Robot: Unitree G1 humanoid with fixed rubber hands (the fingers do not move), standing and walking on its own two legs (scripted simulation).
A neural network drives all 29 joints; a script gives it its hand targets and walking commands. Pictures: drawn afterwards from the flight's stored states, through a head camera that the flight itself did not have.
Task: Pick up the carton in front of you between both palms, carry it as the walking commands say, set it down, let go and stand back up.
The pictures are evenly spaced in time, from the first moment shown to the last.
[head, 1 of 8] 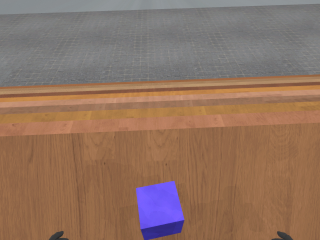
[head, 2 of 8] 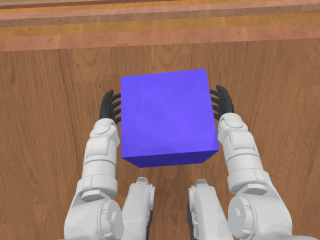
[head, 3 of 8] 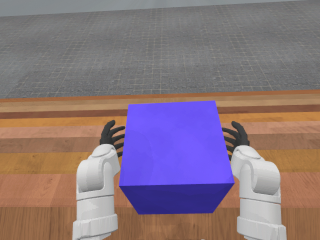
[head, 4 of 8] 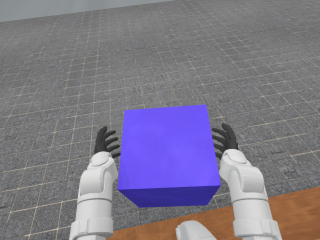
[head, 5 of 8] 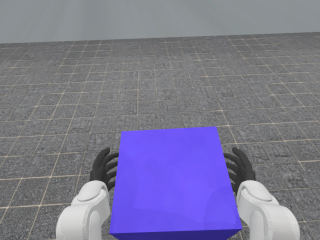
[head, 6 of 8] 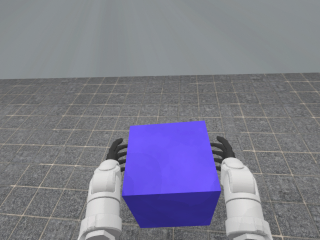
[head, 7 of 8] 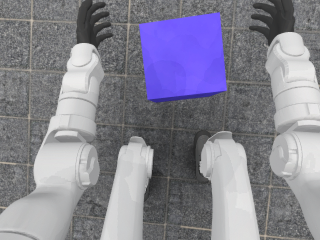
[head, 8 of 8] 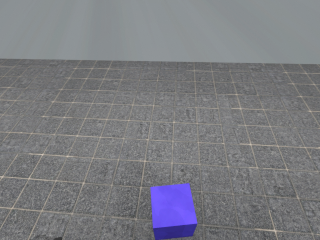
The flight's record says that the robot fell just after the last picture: no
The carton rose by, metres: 0.68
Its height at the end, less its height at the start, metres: -1.63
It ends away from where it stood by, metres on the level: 6.75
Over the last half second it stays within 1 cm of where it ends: yes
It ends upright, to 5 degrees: yes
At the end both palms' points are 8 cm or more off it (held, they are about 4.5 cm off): yes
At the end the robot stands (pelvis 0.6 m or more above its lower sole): yes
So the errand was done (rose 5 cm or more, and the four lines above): yes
